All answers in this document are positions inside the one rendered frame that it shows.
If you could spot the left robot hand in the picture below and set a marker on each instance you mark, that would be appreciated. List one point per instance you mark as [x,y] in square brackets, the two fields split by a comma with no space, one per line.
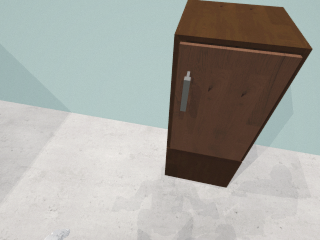
[58,234]

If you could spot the handle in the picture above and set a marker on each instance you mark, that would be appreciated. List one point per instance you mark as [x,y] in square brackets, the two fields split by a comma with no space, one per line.
[185,92]

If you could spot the cupboard door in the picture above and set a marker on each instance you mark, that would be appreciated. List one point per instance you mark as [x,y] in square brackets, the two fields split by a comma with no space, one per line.
[231,93]

